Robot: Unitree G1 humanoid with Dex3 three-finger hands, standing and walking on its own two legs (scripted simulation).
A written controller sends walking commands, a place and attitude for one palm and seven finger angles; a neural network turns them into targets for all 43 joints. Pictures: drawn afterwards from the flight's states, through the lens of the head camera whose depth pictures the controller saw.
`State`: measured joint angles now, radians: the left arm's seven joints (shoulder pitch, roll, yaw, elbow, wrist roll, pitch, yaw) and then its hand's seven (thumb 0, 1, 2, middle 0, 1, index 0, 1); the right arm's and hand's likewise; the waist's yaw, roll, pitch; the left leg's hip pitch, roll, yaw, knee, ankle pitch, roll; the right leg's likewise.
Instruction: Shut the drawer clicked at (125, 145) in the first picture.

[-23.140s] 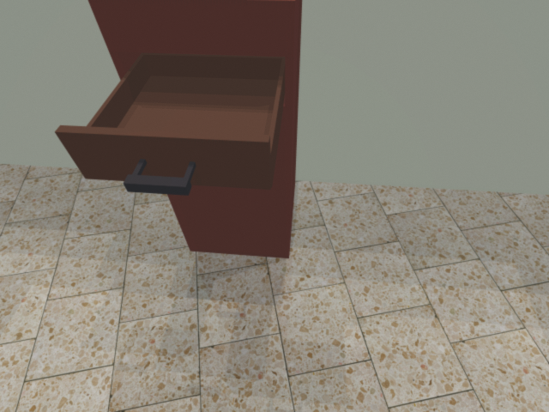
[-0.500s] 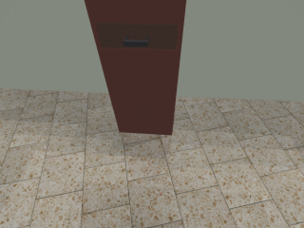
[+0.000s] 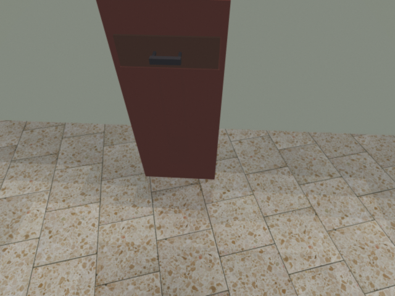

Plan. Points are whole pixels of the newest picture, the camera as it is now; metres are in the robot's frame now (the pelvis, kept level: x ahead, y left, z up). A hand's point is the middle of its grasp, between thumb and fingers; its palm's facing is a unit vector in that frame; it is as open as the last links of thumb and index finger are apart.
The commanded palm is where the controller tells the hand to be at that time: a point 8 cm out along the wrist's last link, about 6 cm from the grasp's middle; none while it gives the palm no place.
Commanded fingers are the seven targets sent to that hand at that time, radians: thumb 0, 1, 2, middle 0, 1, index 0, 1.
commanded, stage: look to check the result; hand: left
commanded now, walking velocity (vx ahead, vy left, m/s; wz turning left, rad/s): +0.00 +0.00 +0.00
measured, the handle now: (166, 57) +0.88 +0.16 +0.05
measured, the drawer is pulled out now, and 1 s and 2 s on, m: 0.00 0.00 0.00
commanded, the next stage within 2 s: stand and wait in 0.48 s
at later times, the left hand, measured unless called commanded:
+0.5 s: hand out of the picture +0.00 +0.18 -0.17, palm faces +0.02 -0.98 -0.21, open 7.4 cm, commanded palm none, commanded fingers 0.00 0.90 0.90 -0.20 -0.30 -0.20 -0.30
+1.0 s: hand out of the picture +0.02 +0.19 -0.17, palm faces +0.00 -0.97 -0.23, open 7.4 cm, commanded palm none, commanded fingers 0.00 0.90 0.90 -0.20 -0.30 -0.20 -0.30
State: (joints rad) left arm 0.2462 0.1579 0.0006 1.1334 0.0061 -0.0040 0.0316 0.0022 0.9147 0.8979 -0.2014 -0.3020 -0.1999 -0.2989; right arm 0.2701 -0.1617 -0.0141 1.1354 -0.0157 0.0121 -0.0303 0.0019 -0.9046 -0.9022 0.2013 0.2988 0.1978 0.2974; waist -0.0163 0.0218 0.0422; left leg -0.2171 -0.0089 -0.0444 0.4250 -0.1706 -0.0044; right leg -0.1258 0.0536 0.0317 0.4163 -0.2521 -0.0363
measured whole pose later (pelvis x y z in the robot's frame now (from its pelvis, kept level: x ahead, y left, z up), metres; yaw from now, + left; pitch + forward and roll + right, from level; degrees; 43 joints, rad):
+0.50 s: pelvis +0.01 +0.00 +0.00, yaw +0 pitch -2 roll +0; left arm 0.26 0.16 0.00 1.15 0.01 0.00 0.03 0.00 0.91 0.90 -0.20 -0.30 -0.20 -0.30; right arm 0.25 -0.16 -0.01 1.14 -0.01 0.01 -0.03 0.00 -0.90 -0.90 0.20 0.30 0.20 0.30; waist -0.01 0.02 0.06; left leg -0.21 -0.01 -0.04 0.41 -0.17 0.00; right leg -0.12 0.05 0.04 0.41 -0.25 -0.03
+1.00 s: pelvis +0.01 +0.01 +0.00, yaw -1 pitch -2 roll +0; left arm 0.24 0.18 0.00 1.14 0.01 -0.01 0.03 0.00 0.91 0.90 -0.20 -0.30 -0.20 -0.30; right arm 0.24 -0.18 -0.01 1.14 -0.01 0.01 -0.03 0.00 -0.90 -0.90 0.20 0.30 0.20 0.30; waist -0.01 0.01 0.06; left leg -0.19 -0.01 -0.03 0.40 -0.17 0.00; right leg -0.10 0.05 0.04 0.39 -0.25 -0.03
